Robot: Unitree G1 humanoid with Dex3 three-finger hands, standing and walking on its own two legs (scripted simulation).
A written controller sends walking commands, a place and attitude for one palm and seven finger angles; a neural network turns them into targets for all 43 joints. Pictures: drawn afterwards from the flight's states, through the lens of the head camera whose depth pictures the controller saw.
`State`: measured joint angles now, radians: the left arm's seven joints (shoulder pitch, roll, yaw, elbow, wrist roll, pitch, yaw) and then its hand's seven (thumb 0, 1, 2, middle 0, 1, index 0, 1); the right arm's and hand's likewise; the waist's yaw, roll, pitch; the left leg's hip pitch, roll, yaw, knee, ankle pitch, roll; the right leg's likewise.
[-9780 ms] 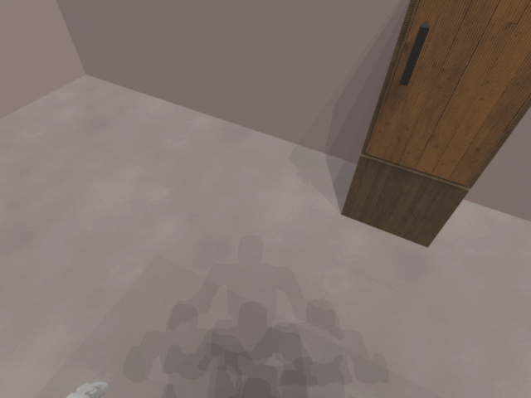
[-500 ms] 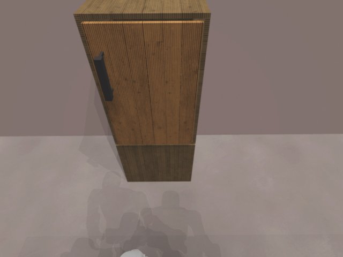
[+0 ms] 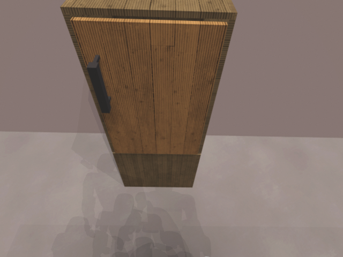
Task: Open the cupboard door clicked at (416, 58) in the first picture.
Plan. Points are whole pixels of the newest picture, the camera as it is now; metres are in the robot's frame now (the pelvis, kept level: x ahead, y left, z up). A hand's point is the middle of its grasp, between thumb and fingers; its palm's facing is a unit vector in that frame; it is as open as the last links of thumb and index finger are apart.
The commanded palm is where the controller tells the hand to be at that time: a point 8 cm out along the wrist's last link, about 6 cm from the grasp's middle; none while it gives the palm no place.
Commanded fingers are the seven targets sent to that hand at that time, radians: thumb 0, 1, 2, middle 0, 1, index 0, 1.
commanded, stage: come to a stop and stand still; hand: left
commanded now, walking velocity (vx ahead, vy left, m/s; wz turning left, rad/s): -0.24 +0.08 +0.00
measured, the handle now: (101, 85) +0.55 +0.24 +0.07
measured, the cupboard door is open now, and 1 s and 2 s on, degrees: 0 0 0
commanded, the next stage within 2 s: look again from close up in 1.30 s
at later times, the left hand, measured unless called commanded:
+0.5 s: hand out of the picture +0.03 +0.21 -0.18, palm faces +0.08 -0.97 -0.21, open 7.3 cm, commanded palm none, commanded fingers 0.00 0.90 0.90 -0.20 -0.30 -0.20 -0.30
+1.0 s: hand out of the picture +0.00 +0.16 -0.17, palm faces +0.03 -0.97 -0.23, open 7.2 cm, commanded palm none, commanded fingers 0.00 0.90 0.90 -0.20 -0.30 -0.20 -0.30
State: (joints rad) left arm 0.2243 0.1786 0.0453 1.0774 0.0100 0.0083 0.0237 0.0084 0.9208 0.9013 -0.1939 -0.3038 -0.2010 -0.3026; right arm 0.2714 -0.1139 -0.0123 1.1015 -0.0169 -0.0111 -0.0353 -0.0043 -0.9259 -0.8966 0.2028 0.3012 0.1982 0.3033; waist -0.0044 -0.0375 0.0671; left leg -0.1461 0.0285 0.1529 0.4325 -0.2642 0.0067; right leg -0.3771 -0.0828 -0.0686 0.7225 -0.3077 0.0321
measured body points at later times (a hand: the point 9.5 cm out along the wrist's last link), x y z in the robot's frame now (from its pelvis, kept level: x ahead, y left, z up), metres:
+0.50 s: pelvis -0.04 +0.02 -0.01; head -0.02 +0.03 +0.44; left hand +0.02 +0.26 -0.17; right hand +0.03 -0.23 -0.15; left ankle -0.07 +0.14 -0.74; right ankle +0.04 -0.12 -0.74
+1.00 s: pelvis -0.02 -0.02 +0.00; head +0.00 -0.04 +0.45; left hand +0.00 +0.21 -0.15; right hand -0.06 -0.24 -0.17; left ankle -0.06 +0.13 -0.73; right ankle -0.05 -0.10 -0.74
